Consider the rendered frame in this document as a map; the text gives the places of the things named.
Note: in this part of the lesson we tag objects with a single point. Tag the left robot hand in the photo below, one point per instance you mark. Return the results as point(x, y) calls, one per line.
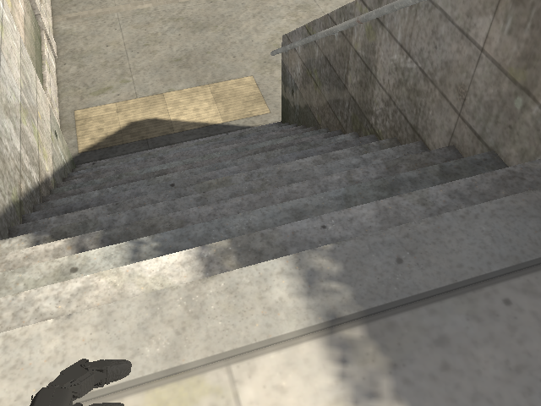
point(79, 379)

